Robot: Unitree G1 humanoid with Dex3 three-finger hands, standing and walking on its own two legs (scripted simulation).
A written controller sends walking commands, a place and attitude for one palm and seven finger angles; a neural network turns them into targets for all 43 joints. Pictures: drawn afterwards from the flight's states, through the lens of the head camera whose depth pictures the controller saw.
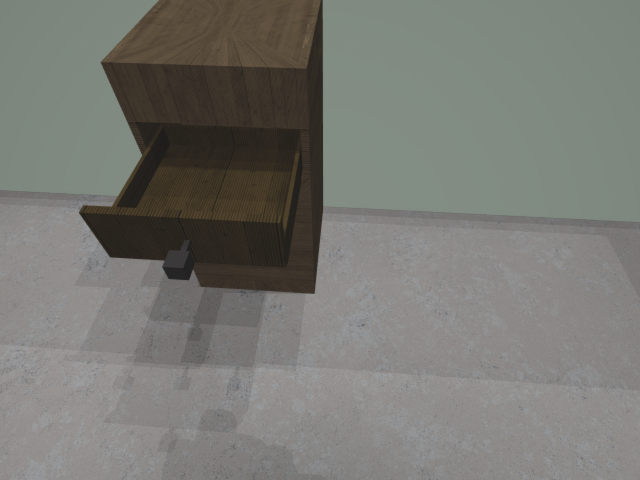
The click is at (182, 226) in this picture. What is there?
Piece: drawer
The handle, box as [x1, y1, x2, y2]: [162, 240, 194, 279]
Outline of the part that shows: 190,240 184,240 179,251 169,250 162,266 168,278 189,278 194,264 188,250 191,244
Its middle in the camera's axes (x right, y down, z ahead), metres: -0.27 +0.04 +0.76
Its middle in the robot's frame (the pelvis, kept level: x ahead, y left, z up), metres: +0.52 +0.30 -0.13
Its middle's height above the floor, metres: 0.65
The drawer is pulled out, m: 0.30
